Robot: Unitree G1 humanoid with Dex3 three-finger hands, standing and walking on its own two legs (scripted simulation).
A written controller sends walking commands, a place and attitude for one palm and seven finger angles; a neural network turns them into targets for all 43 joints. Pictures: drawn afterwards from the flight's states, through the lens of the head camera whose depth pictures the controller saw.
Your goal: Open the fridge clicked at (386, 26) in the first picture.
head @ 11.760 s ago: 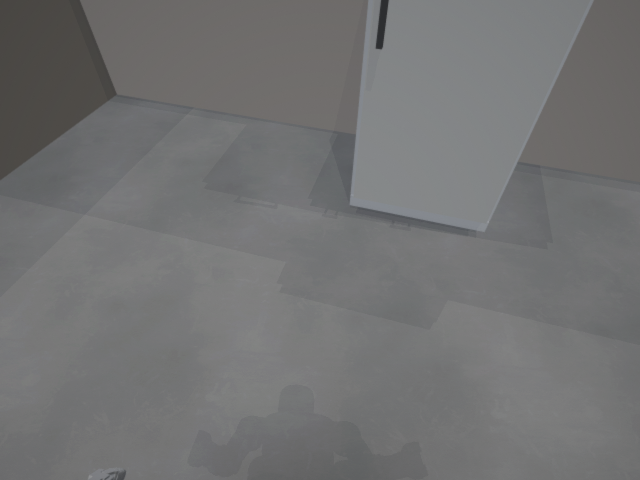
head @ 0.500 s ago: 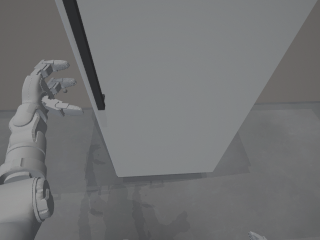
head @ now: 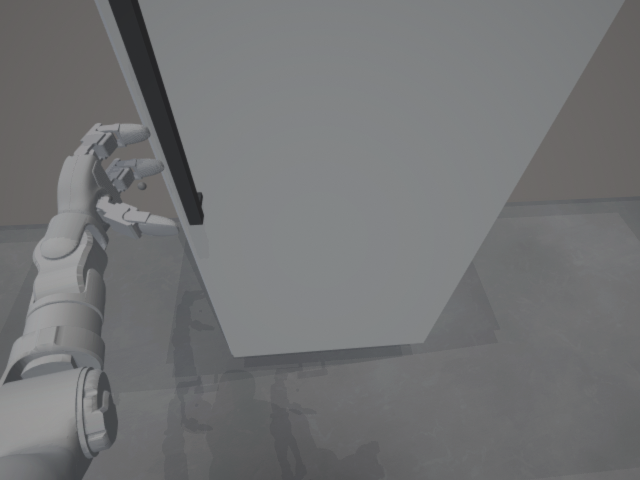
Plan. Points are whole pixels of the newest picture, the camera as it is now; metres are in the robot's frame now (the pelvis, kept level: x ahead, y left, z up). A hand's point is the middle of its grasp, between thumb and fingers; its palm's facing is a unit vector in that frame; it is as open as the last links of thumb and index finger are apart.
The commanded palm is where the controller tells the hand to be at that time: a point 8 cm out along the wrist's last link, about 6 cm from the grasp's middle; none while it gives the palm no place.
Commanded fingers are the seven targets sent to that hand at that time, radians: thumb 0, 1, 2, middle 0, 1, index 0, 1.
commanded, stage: feel for the door with the fingertips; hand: left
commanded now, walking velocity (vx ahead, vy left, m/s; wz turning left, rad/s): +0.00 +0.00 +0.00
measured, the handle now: (163, 103) +0.50 +0.19 +0.21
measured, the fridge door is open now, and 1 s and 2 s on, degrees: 0 0 0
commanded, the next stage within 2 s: slide the fingers in behind the handle in 0.70 s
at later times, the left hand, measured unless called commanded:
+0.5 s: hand (155, 179) +0.44 +0.20 +0.14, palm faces +0.09 -1.00 +0.01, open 14.0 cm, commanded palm +0.42 +0.25 +0.13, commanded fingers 0.00 -0.50 0.30 -0.30 -1.20 -0.30 -1.20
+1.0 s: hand (158, 172) +0.46 +0.20 +0.14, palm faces +0.09 -1.00 +0.01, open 13.8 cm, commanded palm +0.43 +0.25 +0.13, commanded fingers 0.00 -0.50 0.30 -0.30 -1.20 -0.30 -1.20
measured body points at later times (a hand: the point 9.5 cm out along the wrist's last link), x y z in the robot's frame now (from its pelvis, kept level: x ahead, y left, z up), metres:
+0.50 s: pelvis +0.00 -0.01 +0.00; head +0.03 -0.01 +0.45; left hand +0.43 +0.26 +0.14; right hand +0.07 -0.27 -0.11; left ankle +0.03 +0.11 -0.72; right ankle -0.04 -0.12 -0.72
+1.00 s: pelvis -0.01 -0.01 +0.00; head +0.04 +0.00 +0.44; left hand +0.45 +0.26 +0.14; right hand +0.02 -0.27 -0.12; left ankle +0.03 +0.11 -0.72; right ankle -0.04 -0.12 -0.72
